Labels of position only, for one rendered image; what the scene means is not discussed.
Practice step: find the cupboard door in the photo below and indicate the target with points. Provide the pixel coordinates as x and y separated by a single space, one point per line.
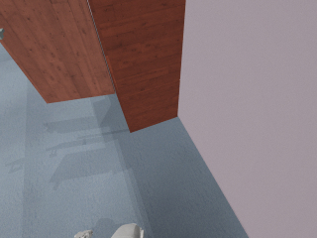
56 46

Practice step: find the left robot thigh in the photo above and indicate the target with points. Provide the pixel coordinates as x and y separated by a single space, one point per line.
129 231

